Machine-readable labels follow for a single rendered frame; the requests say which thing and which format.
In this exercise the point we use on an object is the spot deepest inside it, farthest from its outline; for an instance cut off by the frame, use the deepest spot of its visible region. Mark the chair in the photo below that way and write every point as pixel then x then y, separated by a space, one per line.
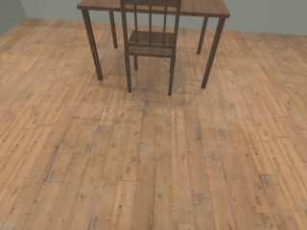
pixel 147 43

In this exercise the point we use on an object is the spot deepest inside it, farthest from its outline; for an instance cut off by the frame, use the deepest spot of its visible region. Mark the table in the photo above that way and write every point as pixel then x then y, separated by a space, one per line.
pixel 200 8

